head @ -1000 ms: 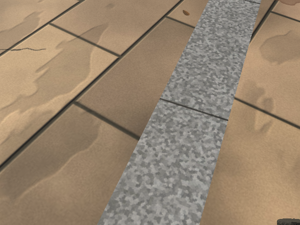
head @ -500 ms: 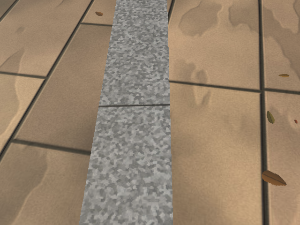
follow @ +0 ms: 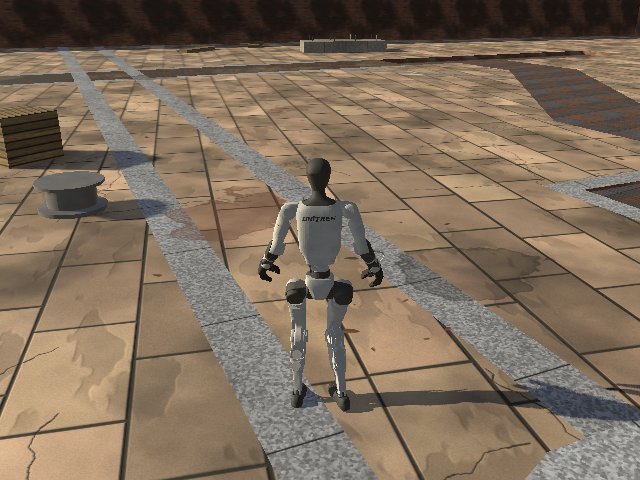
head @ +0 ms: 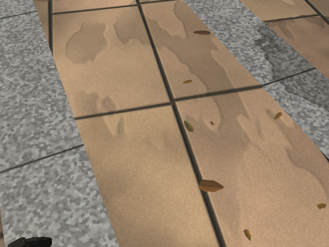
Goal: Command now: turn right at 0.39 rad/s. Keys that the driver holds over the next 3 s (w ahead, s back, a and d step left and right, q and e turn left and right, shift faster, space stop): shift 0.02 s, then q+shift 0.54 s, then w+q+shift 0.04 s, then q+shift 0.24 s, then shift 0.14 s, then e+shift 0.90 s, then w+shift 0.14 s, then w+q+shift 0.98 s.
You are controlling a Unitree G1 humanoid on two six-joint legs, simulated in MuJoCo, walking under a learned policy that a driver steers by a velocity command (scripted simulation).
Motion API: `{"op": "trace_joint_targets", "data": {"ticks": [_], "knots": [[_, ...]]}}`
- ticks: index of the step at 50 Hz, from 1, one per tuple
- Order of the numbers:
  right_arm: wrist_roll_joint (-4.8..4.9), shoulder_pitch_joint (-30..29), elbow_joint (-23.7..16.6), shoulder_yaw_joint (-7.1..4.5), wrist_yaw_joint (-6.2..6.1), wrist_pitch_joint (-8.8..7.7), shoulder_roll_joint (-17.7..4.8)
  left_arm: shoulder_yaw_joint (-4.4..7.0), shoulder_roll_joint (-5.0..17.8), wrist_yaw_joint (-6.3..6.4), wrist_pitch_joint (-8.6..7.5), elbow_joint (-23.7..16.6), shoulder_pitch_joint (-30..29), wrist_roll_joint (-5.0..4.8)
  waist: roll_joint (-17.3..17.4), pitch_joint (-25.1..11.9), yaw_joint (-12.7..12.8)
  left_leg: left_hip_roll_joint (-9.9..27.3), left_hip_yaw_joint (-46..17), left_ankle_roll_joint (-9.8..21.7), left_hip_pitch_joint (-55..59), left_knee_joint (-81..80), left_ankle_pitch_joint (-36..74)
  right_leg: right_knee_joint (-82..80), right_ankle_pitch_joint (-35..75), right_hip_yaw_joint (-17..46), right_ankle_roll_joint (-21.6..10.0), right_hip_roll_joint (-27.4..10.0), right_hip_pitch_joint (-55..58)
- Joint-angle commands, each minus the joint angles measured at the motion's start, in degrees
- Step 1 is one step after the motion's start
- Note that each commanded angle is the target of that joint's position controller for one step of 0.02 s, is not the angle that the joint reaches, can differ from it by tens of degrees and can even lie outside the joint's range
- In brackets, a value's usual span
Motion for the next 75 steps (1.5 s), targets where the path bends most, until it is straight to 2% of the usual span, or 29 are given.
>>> {"op": "trace_joint_targets", "data": {"ticks": [1, 4, 5, 8, 13, 14, 15, 16, 17, 20, 28, 30, 33, 35, 36, 37, 38, 39, 41, 44, 49, 54, 58, 60, 61, 63, 64, 67, 75], "knots": [[0.12, -1.4, -5.2, -1.47, -0.54, -0.75, -7.8, 3.49, 11.5, 0.3, -1.25, -2.3, 4.2, 0.2, 11.1, -5.6, 1.8, 24.7, -25.2, 16.8, 9.6, -9.6, 21.5, 24.3, -8.4, -4.5, 4.1, -3.9, -10.1], [1.13, -4.0, -4.3, 1.36, -0.45, -0.05, -2.6, 0.76, 2.6, 0.02, -0.48, -0.5, 3.5, 1.42, 8.4, -4.5, 2.7, 14.8, -15.7, 10.0, 6.1, -10.3, 9.8, 16.7, -1.6, -6.9, 6.3, -7.2, -4.9], [1.42, -4.4, -4.3, 1.1, -0.33, 0.57, -3.6, 0.08, 0.9, -0.34, -0.74, -0.8, 2.7, 1.57, 10.3, -3.4, 2.6, 11.7, -13.1, 8.8, 5.4, -10.6, 9.8, 9.2, -0.8, -11.1, 6.6, -7.9, -3.0], [1.97, 1.2, -4.5, -1.87, -0.61, 2.49, -11.1, 0.62, 1.9, -0.11, -1.9, -1.4, -1.3, 0.31, 14.0, -3.9, -1.4, 11.3, -17.7, 10.3, 10.7, -8.9, 13.2, -3.1, -1.7, -14.2, 6.5, -5.4, -1.6], [4.14, -1.1, -6.0, -2.4, -1.55, 3.38, -10.4, 1.8, 2.9, -0.33, -3.56, 2.0, 5.0, -0.41, 13.1, -7.0, 2.1, 10.8, -23.7, 8.3, 10.0, -6.9, 12.7, -23.0, 12.3, -13.2, 2.8, -5.0, 8.1], [4.23, -0.8, -6.2, -2.22, -1.95, 3.54, -9.3, 2.4, 4.4, -0.39, -3.73, 2.9, 6.8, -0.2, 11.6, -8.6, 2.3, 9.0, -21.9, 5.8, 4.3, -4.9, 8.8, -24.7, 16.7, -12.0, 1.4, -8.3, 15.8], [3.81, -1.3, -7.3, -1.52, -2.01, 3.43, -6.6, 3.26, 7.9, -0.11, -3.59, 3.0, 8.4, 1.08, 3.2, -8.8, 2.3, 5.3, -16.1, 2.5, -6.2, 3.4, 0.4, -24.5, 19.7, -4.3, -3.2, -17.8, 22.2], [3.6, -0.5, -8.7, -1.28, -1.67, 2.95, -5.5, 3.92, 10.5, -0.49, -3.29, 3.2, 6.2, 2.95, -13.4, -5.3, 0.6, -2.2, -4.3, -0.8, -16.2, 13.1, -18.3, -26.7, 31.2, 7.2, -11.3, -28.5, 19.5], [2.59, 2.3, -7.2, -2.65, -1.51, 2.7, -9.7, 2.83, 6.6, -0.33, -3.74, 1.2, 2.6, 3.83, -9.5, -4.8, 0.3, 1.8, -3.8, -3.3, -16.9, 27.1, -23.5, -25.9, 39.1, 7.1, -15.0, -33.0, 17.0], [2.78, 5.6, -4.7, -3.11, -0.99, 4.27, -8.7, 1.45, 2.3, 0.92, -4.08, 0.3, -3.0, 1.31, -4.2, -2.7, -1.7, 4.4, -1.8, -6.0, -20.1, 38.5, -14.1, -22.9, 43.0, -6.9, -10.2, -25.4, 17.4], [2.8, -2.8, -11.6, -0.44, 1.91, 4.64, -4.7, 3.28, 7.9, 0.74, -2.52, 2.0, 2.4, 1.19, -5.3, -2.7, 3.4, 8.7, 6.3, -6.6, -16.6, 22.0, -8.1, -23.4, 44.7, -17.3, -11.6, -27.1, 19.8], [3.2, -3.6, -12.4, -0.43, 2.39, 5.03, -5.4, 3.96, 9.6, -0.36, -3.43, 2.7, 4.7, 0.1, -4.9, -3.6, 4.4, 9.2, 8.0, -4.9, -13.0, 19.5, -8.7, -27.4, 24.9, -17.4, -11.0, -28.8, 18.2], [2.74, -4.6, -13.7, -1.01, 2.57, 5.86, -6.4, 4.27, 9.9, -1.73, -4.47, 2.9, 1.7, -0.72, -5.3, -0.1, 2.7, 7.7, 10.0, -2.3, -10.0, 11.6, -9.9, -23.3, 33.0, -21.0, -8.6, -28.6, 17.5], [2.37, 3.0, -11.4, -2.5, 2.18, 6.09, -7.9, 4.41, 9.6, -2.08, -4.52, 3.5, 0.8, -2.06, -3.7, -4.6, -1.9, 3.6, 12.5, 0.6, 2.8, 1.5, -4.0, -10.1, 48.3, -27.4, -4.8, -25.9, 15.8], [2.39, 11.3, -9.0, -4.37, 1.04, 6.02, -11.7, 3.85, 7.6, -2.27, -4.83, 4.2, 2.9, -1.95, 1.6, -8.8, -5.6, 3.0, 7.9, 4.2, 17.9, -3.5, 6.8, 3.3, 43.9, -30.1, -0.5, -22.2, 6.5], [3.31, 14.1, -9.6, -6.09, -0.14, 5.67, -20.2, 1.54, 0.3, -2.17, -5.21, 0.3, 2.3, 2.14, 20.7, -10.5, -3.0, 18.1, -15.7, 11.9, 32.0, -1.2, 36.1, 22.8, -7.2, -29.9, 4.8, -14.1, -15.8], [1.23, 12.2, -12.4, -5.27, 0.96, 3.4, -20.0, 1.55, 2.8, -1.93, -6.07, -1.5, -0.2, 2.71, 19.6, -18.8, -4.8, 26.6, -34.3, 23.8, 32.8, -7.2, 27.7, 33.3, -13.2, -16.1, 5.7, -8.4, -25.0], [1.34, 10.4, -12.2, -4.06, 1.64, 2.02, -15.8, 2.29, 6.4, -1.73, -6.29, -1.5, -4.1, 0.96, 11.2, -14.6, -5.8, 25.0, -27.9, 21.8, 29.8, -9.1, 24.1, 33.8, -9.2, -12.7, 4.6, -10.8, -26.3], [3.29, 5.0, -11.5, -2.94, 0.7, 1.71, -12.4, 2.49, 6.9, -0.86, -6.13, -0.8, -4.1, 1.35, 5.6, -6.6, -1.6, 18.6, -19.8, 15.5, 21.3, -9.2, 19.1, 25.4, -0.5, -12.1, 3.3, -13.3, -24.7], [1.77, -0.8, -12.9, -2.1, -1.09, 2.58, -12.0, 2.38, 6.5, -0.83, -5.14, 1.4, 0.1, 1.84, 6.8, -6.7, 1.7, 15.5, -13.5, 13.8, 12.9, -8.7, 29.8, 19.8, 7.1, -14.1, 5.0, -11.6, -16.2], [1.74, 1.7, -10.2, -1.19, -2.0, 3.1, -11.6, 0.75, 3.5, -0.77, -4.0, 2.2, -0.2, 1.26, 8.4, -7.6, 0.0, 13.3, -10.9, 12.2, 10.1, -6.6, 30.8, 9.8, 12.8, -15.1, 6.7, -10.6, -11.2], [-0.02, 1.0, -6.9, 1.97, -0.96, 2.29, -5.5, -0.31, 2.2, -1.92, -4.05, 2.9, -0.8, 0.54, 10.1, -5.9, -1.4, 14.2, -7.9, 11.0, 7.6, -7.2, 26.1, -1.1, 16.9, -16.2, 4.8, -13.4, -2.1], [0.86, 1.7, -4.9, 0.45, -0.97, 2.4, -10.4, 0.82, 6.0, -2.44, -4.3, 0.5, -2.1, -0.53, 10.0, -1.0, -1.6, 15.9, -9.0, 11.1, 10.6, -3.9, 24.7, -8.1, 12.0, -18.9, 1.1, -10.8, -3.7], [1.61, 3.7, -4.1, -0.06, -1.76, 2.63, -10.9, 1.19, 7.1, -2.62, -4.65, 0.0, -0.4, -0.23, 7.1, -1.6, -0.7, 14.3, -7.7, 8.3, 12.2, 0.4, 23.6, -14.9, 26.1, -16.3, -1.4, -11.5, -0.6], [0.5, 5.0, -4.7, -0.17, -2.1, 2.15, -10.1, 2.15, 10.4, -2.44, -4.83, -0.1, 1.5, -0.01, 0.9, -4.5, -1.8, 9.5, -3.7, 5.4, 9.7, 6.7, 19.3, -13.0, 44.9, -9.6, -4.0, -15.0, 4.8], [-0.95, -2.0, -7.8, 0.47, -2.46, 1.64, -7.2, 2.86, 10.8, -2.33, -4.78, 1.8, 10.2, -0.17, -12.2, -8.2, 3.4, -3.7, 2.8, -2.7, -9.1, 27.3, -20.4, -20.4, 55.2, 13.9, -19.0, -27.7, 17.8], [-0.02, -2.7, -8.8, 0.6, -2.04, 1.62, -6.4, 2.36, 9.5, -2.05, -5.1, 2.6, 12.7, 0.41, -10.3, -10.0, 4.1, -2.8, -2.1, -3.0, -14.5, 36.0, -30.1, -22.0, 50.7, 16.9, -19.9, -29.2, 21.8], [1.02, -3.2, -8.3, 0.45, -1.46, 2.0, -5.5, 2.82, 9.0, -0.69, -4.41, 0.6, 4.7, -1.1, -2.2, -6.8, 0.7, 1.4, -3.7, -3.7, -15.9, 30.2, -20.4, -21.2, 41.0, 7.5, -12.3, -22.2, 17.5], [1.87, 1.5, -5.8, -0.18, 0.35, 0.54, -5.0, 4.5, 10.3, 0.74, -0.33, -2.1, 1.1, -1.37, -8.0, -9.3, -0.2, -2.2, -0.9, -4.7, 2.5, 2.1, -6.0, -20.6, 30.2, 10.8, -8.2, -16.2, 7.2]]}}
Next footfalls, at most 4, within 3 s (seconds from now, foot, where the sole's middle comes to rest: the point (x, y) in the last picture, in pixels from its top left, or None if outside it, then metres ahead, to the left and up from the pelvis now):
0.28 right None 0.03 -0.12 -0.77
0.72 left None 0.01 0.16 -0.77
1.20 right None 0.21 0.04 -0.77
1.54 left None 0.11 0.26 -0.77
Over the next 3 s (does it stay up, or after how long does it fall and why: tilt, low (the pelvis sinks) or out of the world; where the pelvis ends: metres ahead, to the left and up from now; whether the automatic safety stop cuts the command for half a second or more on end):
stays up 0.81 0.19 -0.02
